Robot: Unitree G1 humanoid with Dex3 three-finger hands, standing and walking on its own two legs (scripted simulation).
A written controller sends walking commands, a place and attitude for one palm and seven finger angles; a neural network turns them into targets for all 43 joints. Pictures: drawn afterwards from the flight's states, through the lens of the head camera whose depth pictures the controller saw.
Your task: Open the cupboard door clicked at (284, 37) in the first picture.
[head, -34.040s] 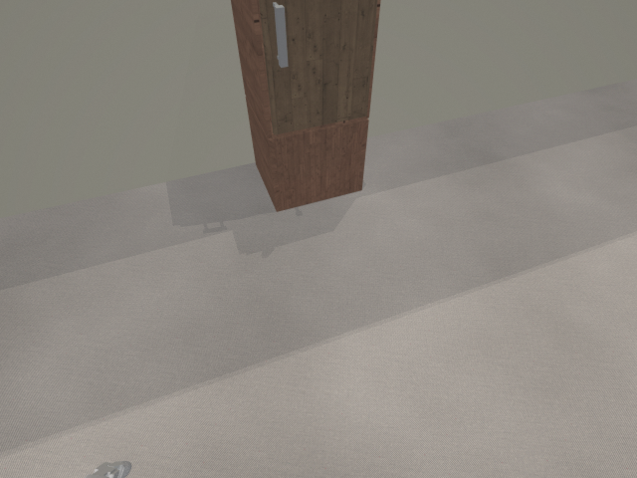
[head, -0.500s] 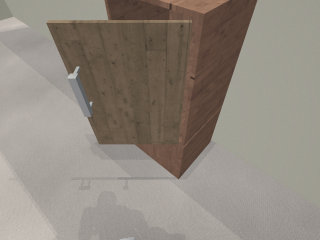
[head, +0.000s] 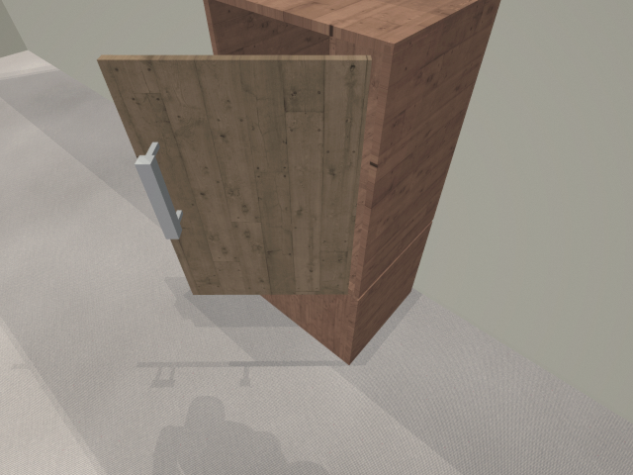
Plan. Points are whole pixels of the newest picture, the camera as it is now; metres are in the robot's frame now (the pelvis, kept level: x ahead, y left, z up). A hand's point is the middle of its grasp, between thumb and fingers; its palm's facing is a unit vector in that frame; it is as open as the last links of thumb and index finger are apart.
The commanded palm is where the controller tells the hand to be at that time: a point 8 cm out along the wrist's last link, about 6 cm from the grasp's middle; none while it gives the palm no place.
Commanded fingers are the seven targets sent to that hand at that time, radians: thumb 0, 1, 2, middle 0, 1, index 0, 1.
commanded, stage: look again from close up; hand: left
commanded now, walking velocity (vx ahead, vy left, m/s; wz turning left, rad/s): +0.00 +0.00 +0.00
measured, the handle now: (164, 192) +0.57 +0.31 +0.03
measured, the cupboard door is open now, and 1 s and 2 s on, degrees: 41 41 41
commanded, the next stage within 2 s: shuffle to correct the standing spot in 0.50 s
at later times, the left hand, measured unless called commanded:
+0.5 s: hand out of the picture -0.03 +0.16 -0.17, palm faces +0.03 -0.98 -0.17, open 7.4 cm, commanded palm none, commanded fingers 0.00 0.90 0.90 -0.20 -0.30 -0.20 -0.30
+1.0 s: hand out of the picture -0.01 +0.21 -0.18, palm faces +0.05 -0.98 -0.18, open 7.4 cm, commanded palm none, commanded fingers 0.00 0.90 0.90 -0.20 -0.30 -0.20 -0.30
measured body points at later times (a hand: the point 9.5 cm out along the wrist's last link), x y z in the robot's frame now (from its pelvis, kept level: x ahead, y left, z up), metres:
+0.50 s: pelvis -0.02 +0.00 +0.01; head -0.03 +0.00 +0.45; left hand -0.03 +0.22 -0.16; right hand -0.03 -0.22 -0.15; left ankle +0.02 +0.12 -0.73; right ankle +0.00 -0.13 -0.73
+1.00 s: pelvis +0.01 +0.04 +0.00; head +0.01 +0.05 +0.45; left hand -0.01 +0.26 -0.16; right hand -0.02 -0.19 -0.15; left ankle +0.02 +0.12 -0.73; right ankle -0.01 -0.10 -0.71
